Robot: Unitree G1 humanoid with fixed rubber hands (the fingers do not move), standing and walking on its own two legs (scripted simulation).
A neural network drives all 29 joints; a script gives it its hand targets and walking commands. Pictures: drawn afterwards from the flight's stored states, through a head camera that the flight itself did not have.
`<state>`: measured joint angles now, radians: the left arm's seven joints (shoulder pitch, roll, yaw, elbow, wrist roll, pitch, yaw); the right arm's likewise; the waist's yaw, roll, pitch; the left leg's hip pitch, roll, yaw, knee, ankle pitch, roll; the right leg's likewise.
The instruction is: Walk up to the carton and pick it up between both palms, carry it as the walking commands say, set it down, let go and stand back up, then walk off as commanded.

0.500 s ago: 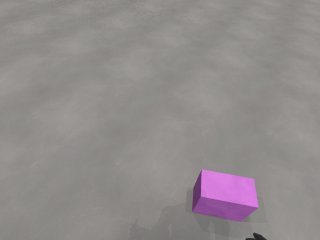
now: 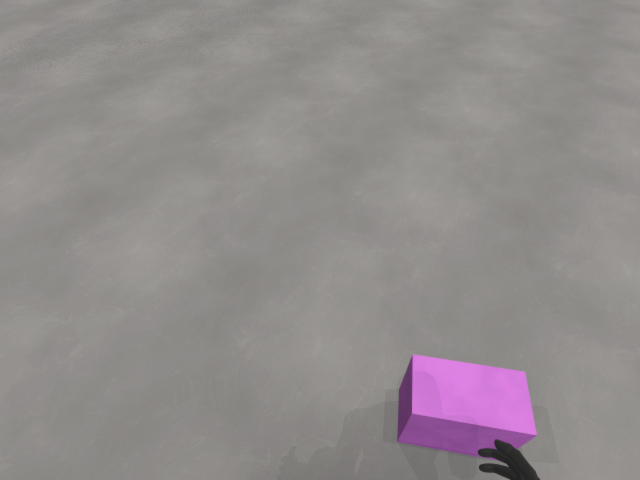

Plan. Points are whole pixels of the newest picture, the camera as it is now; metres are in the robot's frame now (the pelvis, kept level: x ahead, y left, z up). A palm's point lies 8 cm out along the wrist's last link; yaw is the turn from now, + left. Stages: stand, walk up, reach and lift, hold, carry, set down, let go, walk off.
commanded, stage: walk off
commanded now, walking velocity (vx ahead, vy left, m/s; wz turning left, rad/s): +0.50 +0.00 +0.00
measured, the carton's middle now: (457, 408) +0.43 -0.35 -0.64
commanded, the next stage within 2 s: none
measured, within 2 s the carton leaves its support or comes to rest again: neither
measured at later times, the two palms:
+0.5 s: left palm (208, 330) +0.37 +0.21 -0.11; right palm (519, 428) +0.24 -0.28 -0.14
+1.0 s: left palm (211, 224) +0.63 +0.26 -0.12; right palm (458, 239) +0.58 -0.26 -0.11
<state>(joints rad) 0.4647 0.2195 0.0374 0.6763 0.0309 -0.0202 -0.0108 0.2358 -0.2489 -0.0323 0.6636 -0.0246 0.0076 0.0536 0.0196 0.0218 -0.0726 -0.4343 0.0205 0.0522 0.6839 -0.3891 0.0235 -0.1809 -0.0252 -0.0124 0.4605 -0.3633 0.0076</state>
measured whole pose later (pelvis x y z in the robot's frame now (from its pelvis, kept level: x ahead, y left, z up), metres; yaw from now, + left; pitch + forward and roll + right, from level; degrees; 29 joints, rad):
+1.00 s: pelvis +0.54 +0.00 -0.01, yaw -1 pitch +4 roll -2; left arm 0.32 0.26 0.04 0.68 0.02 -0.03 -0.02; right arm 0.36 -0.25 -0.03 0.76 -0.02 -0.06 0.02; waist 0.00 0.00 -0.02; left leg -0.26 0.05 0.06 0.60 -0.42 0.01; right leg -0.45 -0.03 -0.04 1.22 -0.46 0.02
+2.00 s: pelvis +1.12 -0.06 -0.02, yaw +0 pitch +5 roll +0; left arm 0.20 0.21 0.03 0.70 0.04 -0.06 -0.03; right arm 0.46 -0.24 -0.03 0.84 -0.02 -0.04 0.01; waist -0.03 0.03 -0.02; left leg -0.14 0.08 0.03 0.80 -0.52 -0.05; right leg -0.50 -0.02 -0.07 0.75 -0.31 -0.02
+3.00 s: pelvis +1.69 -0.08 +0.00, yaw +0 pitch +3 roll +1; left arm 0.46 0.19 0.03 0.73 0.02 -0.06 0.00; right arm 0.12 -0.24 -0.03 0.87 -0.02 -0.03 0.03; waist 0.01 0.02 0.00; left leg -0.51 0.06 0.02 1.03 -0.32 -0.05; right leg -0.12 -0.02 -0.08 0.51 -0.43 -0.03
